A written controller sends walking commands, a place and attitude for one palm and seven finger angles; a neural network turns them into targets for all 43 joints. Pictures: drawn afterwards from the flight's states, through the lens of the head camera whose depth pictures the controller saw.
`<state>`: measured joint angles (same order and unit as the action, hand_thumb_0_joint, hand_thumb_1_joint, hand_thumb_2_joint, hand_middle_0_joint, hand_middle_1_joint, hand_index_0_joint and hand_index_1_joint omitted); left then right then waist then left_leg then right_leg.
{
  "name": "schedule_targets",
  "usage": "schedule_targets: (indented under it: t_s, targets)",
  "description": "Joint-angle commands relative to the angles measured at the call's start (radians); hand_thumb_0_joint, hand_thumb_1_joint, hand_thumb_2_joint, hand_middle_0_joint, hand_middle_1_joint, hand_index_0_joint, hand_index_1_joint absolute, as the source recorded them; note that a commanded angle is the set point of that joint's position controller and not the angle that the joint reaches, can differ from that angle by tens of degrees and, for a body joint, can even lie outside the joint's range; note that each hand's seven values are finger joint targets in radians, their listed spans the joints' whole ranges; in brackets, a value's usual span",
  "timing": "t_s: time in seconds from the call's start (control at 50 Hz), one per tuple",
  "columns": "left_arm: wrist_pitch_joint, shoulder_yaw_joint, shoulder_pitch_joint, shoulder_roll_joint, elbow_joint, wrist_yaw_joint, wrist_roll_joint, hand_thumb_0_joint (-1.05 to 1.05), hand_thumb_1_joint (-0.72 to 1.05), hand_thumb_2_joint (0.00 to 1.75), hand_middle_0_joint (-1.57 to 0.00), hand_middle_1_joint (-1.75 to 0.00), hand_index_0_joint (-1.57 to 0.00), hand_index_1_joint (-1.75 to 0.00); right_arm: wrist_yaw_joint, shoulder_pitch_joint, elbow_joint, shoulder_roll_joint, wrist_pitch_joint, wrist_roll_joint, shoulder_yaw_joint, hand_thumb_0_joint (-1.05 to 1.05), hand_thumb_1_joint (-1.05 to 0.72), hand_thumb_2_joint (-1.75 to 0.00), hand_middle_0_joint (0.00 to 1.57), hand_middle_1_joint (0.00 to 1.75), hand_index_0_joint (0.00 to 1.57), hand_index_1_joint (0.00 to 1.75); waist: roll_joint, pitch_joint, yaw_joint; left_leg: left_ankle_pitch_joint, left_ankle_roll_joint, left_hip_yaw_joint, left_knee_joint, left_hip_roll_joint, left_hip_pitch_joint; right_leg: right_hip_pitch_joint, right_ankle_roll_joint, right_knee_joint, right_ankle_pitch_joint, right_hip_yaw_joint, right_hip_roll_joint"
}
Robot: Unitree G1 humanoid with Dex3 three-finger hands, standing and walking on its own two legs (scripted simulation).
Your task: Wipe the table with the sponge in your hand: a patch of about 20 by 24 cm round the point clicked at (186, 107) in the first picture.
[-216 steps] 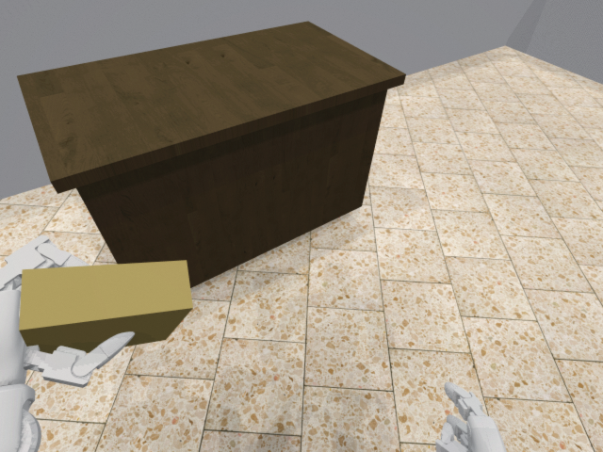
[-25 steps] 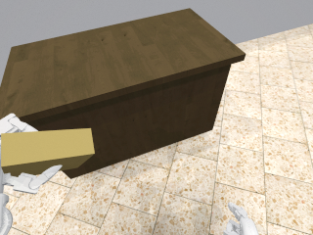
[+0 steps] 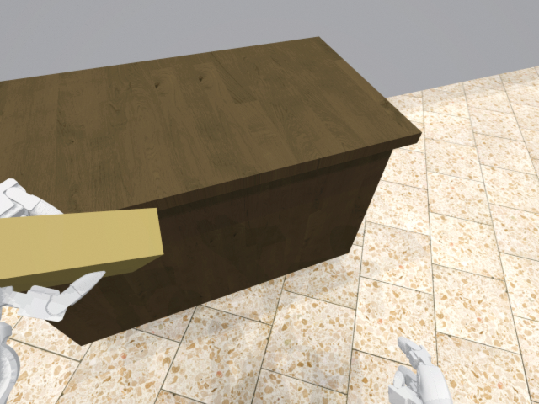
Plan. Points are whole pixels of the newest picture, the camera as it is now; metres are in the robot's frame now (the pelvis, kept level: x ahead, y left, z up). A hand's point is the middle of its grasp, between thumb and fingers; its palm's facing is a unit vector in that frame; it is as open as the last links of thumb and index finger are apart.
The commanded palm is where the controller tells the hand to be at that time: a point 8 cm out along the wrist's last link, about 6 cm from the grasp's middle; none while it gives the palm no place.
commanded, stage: take the last steps up to it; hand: left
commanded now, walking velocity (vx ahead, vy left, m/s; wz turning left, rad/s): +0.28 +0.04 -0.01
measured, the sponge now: (103, 249) +0.25 +0.20 +0.16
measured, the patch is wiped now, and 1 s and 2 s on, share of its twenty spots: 0.00 0.00 0.00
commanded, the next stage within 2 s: come to a stop and stand still in 0.66 s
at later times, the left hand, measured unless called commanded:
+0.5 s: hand (146, 197) +0.31 +0.17 +0.18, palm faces +0.38 -0.82 -0.44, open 9.1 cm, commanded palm +0.24 +0.22 +0.19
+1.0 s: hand (119, 159) +0.35 +0.21 +0.20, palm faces +0.40 -0.83 -0.38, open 9.1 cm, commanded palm +0.30 +0.25 +0.19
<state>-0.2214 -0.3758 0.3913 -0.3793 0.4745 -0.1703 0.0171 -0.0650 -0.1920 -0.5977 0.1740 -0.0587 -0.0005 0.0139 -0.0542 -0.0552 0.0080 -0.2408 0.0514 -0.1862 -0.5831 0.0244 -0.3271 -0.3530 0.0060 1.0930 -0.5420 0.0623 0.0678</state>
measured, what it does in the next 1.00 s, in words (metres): walks ahead: right foot, then left foot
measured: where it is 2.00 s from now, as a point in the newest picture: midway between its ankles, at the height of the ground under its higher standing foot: outside the picture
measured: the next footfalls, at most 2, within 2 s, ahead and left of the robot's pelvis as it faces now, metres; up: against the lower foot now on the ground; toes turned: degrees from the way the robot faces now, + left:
right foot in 0.30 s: +0.13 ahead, -0.13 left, +0.00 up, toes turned -10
left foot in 0.76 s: +0.24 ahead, +0.06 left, +0.00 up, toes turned -2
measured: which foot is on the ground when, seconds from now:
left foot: down 0.00-0.32, up 0.34-0.74, down 0.76-1.00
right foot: up 0.00-0.28, down 0.30-0.76, up 0.78-1.00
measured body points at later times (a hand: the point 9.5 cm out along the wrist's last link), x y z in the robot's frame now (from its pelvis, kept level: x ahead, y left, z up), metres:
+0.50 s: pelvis +0.09 -0.06 +0.02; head +0.13 -0.08 +0.46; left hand +0.29 +0.21 +0.20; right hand +0.26 -0.31 -0.09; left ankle +0.08 +0.09 -0.63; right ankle +0.09 -0.13 -0.72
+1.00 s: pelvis +0.14 -0.03 +0.01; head +0.17 -0.01 +0.46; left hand +0.33 +0.25 +0.22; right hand +0.32 -0.21 -0.07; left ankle +0.19 +0.07 -0.72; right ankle +0.14 -0.15 -0.69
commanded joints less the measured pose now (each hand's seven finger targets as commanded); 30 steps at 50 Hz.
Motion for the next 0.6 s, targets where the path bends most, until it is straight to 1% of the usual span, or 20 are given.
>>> schedule_targets:
  t_s: [0.0,0.04,0.06,0.12,0.18,0.24,0.26,0.28,0.3,0.32,0.34,0.36,0.38,0.4,0.42,0.46,0.48,0.54,0.56,0.58]
  targets:
    - [-0.077,-0.115,-0.007,-0.192,0.345,-0.005,0.004,0.0,0.1,1.3,-1.2,-1.6,-1.2,-1.6,0.004,0.057,0.127,0.135,-0.074,0.007,0.038,0.0,-0.9,-0.9,0.2,0.3,0.2,0.3,0.23,0.138,-0.016,0.143,0.169,0.36,0.291,0.315,0.205,-0.275,0.02,0.129,0.096,-0.042,0.051]
    - [-0.074,-0.112,0.061,-0.165,0.373,0.0,0.014,0.0,0.1,1.3,-1.2,-1.6,-1.2,-1.6,0.011,0.053,0.125,0.129,-0.088,0.007,0.032,0.0,-0.9,-0.9,0.2,0.3,0.2,0.3,0.27,0.147,-0.02,0.13,0.141,0.274,0.314,0.278,0.142,-0.212,0.024,0.029,0.16,0.0,0.045]
    - [-0.076,-0.129,0.067,-0.176,0.39,0.002,0.013,0.0,0.1,1.3,-1.2,-1.6,-1.2,-1.6,0.012,0.058,0.13,0.131,-0.094,0.004,0.032,0.0,-0.9,-0.9,0.2,0.3,0.2,0.3,0.281,0.162,-0.023,0.138,0.124,0.231,0.314,0.266,0.133,-0.173,0.027,-0.039,0.184,0.018,0.044]
    - [-0.069,-0.103,0.08,-0.127,0.302,0.004,0.014,0.0,0.1,1.3,-1.2,-1.6,-1.2,-1.6,0.01,0.045,0.119,0.126,-0.102,0.002,0.026,0.0,-0.9,-0.9,0.2,0.3,0.2,0.3,0.283,0.147,-0.011,0.146,0.102,0.18,0.323,0.26,0.105,-0.082,0.036,-0.223,0.197,0.077,0.016]
    - [-0.055,-0.098,0.039,-0.12,0.196,0.004,0.014,0.0,0.1,1.3,-1.2,-1.6,-1.2,-1.6,-0.009,0.043,0.113,0.127,-0.097,0.006,0.027,0.0,-0.9,-0.9,0.2,0.3,0.2,0.3,0.23,0.136,-0.007,0.066,0.089,0.162,0.289,0.267,0.11,-0.015,0.043,-0.368,0.174,0.116,-0.015]
    - [-0.035,-0.072,-0.019,-0.11,0.134,0.0,0.006,0.0,0.1,1.3,-1.2,-1.6,-1.2,-1.6,-0.019,0.053,0.11,0.131,-0.08,0.011,0.028,0.0,-0.9,-0.9,0.2,0.3,0.2,0.3,0.171,0.146,-0.014,-0.078,0.046,0.135,0.146,0.226,0.065,0.145,0.033,-0.58,0.221,0.139,-0.041]
    - [-0.031,-0.056,-0.048,-0.104,0.143,0.001,-0.001,0.0,0.1,1.3,-1.2,-1.6,-1.2,-1.6,-0.02,0.056,0.116,0.122,-0.076,0.013,0.025,0.0,-0.9,-0.9,0.2,0.3,0.2,0.3,0.108,0.155,-0.012,-0.093,0.024,0.093,0.025,0.174,0.042,0.194,0.011,-0.661,0.251,0.077,-0.005]
    - [-0.027,-0.065,-0.066,-0.144,0.144,-0.001,-0.009,0.0,0.1,1.3,-1.2,-1.6,-1.2,-1.6,-0.019,0.057,0.116,0.105,-0.068,0.014,0.023,0.0,-0.9,-0.9,0.2,0.3,0.2,0.3,-0.093,0.157,-0.009,-0.158,-0.008,0.04,-0.207,0.096,-0.089,0.264,-0.059,-0.747,0.283,-0.19,0.164]
    - [-0.018,-0.091,-0.063,-0.187,0.136,-0.007,-0.005,0.0,0.1,1.3,-1.2,-1.6,-1.2,-1.6,-0.017,0.089,0.129,0.098,-0.068,0.009,0.011,0.0,-0.9,-0.9,0.2,0.3,0.2,0.3,-0.287,0.134,-0.028,-0.337,-0.046,0.063,-0.446,-0.005,-0.314,0.353,-0.165,-0.813,0.421,-0.509,0.356]
    - [-0.021,-0.09,-0.113,-0.187,0.165,-0.008,0.002,0.0,0.1,1.3,-1.2,-1.6,-1.2,-1.6,-0.011,0.105,0.118,0.118,-0.074,0.001,0.014,0.0,-0.9,-0.9,0.2,0.3,0.2,0.3,-0.211,0.131,-0.027,-0.308,-0.061,0.168,-0.589,0.025,-0.347,0.325,-0.189,-0.829,0.428,-0.524,0.414]
    - [-0.035,-0.073,-0.125,-0.17,0.19,0.0,0.012,0.0,0.1,1.3,-1.2,-1.6,-1.2,-1.6,-0.003,0.077,0.101,0.131,-0.075,0.006,0.03,0.0,-0.9,-0.9,0.2,0.3,0.2,0.3,-0.187,0.129,-0.009,-0.229,-0.073,0.204,-0.649,0.041,-0.346,0.323,-0.164,-0.816,0.468,-0.455,0.368]
    - [-0.038,-0.112,-0.118,-0.204,0.225,-0.004,0.01,0.0,0.1,1.3,-1.2,-1.6,-1.2,-1.6,-0.001,0.097,0.102,0.122,-0.068,0.008,0.019,0.0,-0.9,-0.9,0.2,0.3,0.2,0.3,-0.113,0.145,-0.013,-0.205,-0.08,0.2,-0.661,0.048,-0.364,0.354,-0.17,-0.771,0.593,-0.402,0.348]
    - [-0.049,-0.116,-0.049,-0.194,0.231,-0.007,0.005,0.0,0.1,1.3,-1.2,-1.6,-1.2,-1.6,-0.004,0.113,0.1,0.111,-0.06,0.002,0.011,0.0,-0.9,-0.9,0.2,0.3,0.2,0.3,-0.053,0.135,-0.016,-0.176,-0.087,0.192,-0.664,0.053,-0.364,0.351,-0.161,-0.741,0.749,-0.301,0.315]
    - [-0.059,-0.12,0.005,-0.185,0.236,-0.007,0.002,0.0,0.1,1.3,-1.2,-1.6,-1.2,-1.6,-0.003,0.109,0.1,0.112,-0.05,-0.001,0.01,0.0,-0.9,-0.9,0.2,0.3,0.2,0.3,-0.023,0.137,-0.014,-0.149,-0.089,0.18,-0.648,0.052,-0.355,0.343,-0.146,-0.727,0.855,-0.214,0.293]
    - [-0.065,-0.126,0.042,-0.182,0.239,-0.008,0.002,0.0,0.1,1.3,-1.2,-1.6,-1.2,-1.6,-0.001,0.107,0.102,0.109,-0.041,-0.003,0.009,0.0,-0.9,-0.9,0.2,0.3,0.2,0.3,-0.017,0.142,-0.011,-0.123,-0.089,0.161,-0.621,0.047,-0.351,0.349,-0.134,-0.722,0.918,-0.149,0.276]
    - [-0.077,-0.146,0.057,-0.193,0.279,-0.013,0.008,0.0,0.1,1.3,-1.2,-1.6,-1.2,-1.6,0.001,0.103,0.115,0.111,-0.031,-0.002,0.018,0.0,-0.9,-0.9,0.2,0.3,0.2,0.3,-0.016,0.17,0.0,-0.075,-0.091,0.13,-0.485,0.052,-0.303,0.366,-0.123,-0.72,0.954,-0.068,0.257]
    - [-0.08,-0.154,0.096,-0.188,0.262,-0.014,0.011,0.0,0.1,1.3,-1.2,-1.6,-1.2,-1.6,0.002,0.092,0.127,0.109,-0.028,-0.002,0.02,0.0,-0.9,-0.9,0.2,0.3,0.2,0.3,-0.026,0.167,-0.005,-0.052,-0.089,0.112,-0.407,0.053,-0.274,0.353,-0.124,-0.722,0.96,-0.052,0.248]
    - [-0.08,-0.166,0.158,-0.178,0.273,-0.018,0.023,0.0,0.1,1.3,-1.2,-1.6,-1.2,-1.6,0.006,0.072,0.159,0.111,-0.025,-0.001,0.033,0.0,-0.9,-0.9,0.2,0.3,0.2,0.3,-0.045,0.182,-0.024,-0.04,-0.081,0.061,-0.207,0.038,-0.217,0.38,-0.134,-0.715,0.967,-0.07,0.249]
    - [-0.078,-0.162,0.17,-0.169,0.274,-0.021,0.025,0.0,0.1,1.3,-1.2,-1.6,-1.2,-1.6,0.003,0.062,0.163,0.111,-0.027,0.002,0.039,0.0,-0.9,-0.9,0.2,0.3,0.2,0.3,-0.058,0.202,-0.02,-0.047,-0.077,0.05,-0.146,0.034,-0.195,0.411,-0.136,-0.698,0.967,-0.063,0.255]
    - [-0.075,-0.168,0.179,-0.172,0.265,-0.025,0.025,0.0,0.1,1.3,-1.2,-1.6,-1.2,-1.6,0.004,0.06,0.171,0.107,-0.028,0.001,0.037,0.0,-0.9,-0.9,0.2,0.3,0.2,0.3,-0.084,0.199,-0.032,-0.043,-0.073,0.034,-0.11,0.024,-0.176,0.407,-0.135,-0.691,0.959,-0.061,0.246]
